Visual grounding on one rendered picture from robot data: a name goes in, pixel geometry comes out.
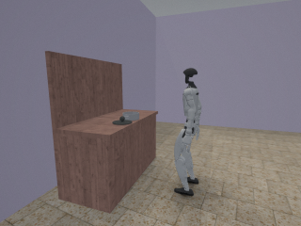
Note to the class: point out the robot left forearm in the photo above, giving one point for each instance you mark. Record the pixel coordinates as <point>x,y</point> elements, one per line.
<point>190,121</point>

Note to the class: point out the robot right upper arm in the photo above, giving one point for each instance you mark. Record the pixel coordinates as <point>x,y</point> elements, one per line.
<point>199,104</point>

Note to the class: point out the pot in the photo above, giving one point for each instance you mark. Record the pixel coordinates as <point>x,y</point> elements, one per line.
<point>131,115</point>

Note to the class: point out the robot left hand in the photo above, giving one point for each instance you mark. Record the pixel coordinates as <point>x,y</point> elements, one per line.
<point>187,140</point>

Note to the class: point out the left robot thigh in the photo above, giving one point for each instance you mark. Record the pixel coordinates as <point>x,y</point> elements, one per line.
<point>178,146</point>

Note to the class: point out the table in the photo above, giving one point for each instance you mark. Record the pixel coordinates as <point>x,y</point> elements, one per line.
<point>96,161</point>

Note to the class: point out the robot right forearm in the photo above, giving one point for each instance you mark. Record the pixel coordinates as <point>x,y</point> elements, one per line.
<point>197,118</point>

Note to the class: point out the robot right hand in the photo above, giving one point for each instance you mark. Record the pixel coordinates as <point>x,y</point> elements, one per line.
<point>197,131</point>

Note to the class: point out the humanoid robot torso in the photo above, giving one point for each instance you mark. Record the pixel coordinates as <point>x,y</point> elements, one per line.
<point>186,107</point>

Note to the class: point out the robot left upper arm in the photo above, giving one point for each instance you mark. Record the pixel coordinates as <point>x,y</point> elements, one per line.
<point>188,94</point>

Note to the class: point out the lid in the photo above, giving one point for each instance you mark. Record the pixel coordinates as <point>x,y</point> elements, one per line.
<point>119,122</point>

